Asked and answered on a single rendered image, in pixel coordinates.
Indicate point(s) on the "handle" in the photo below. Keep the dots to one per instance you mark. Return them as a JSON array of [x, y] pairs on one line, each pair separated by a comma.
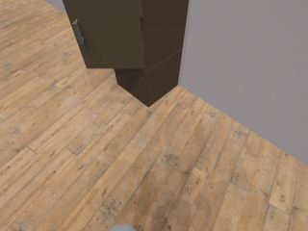
[[77, 32]]

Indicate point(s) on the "cupboard door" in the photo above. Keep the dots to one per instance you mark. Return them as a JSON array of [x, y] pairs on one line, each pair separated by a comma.
[[111, 30]]

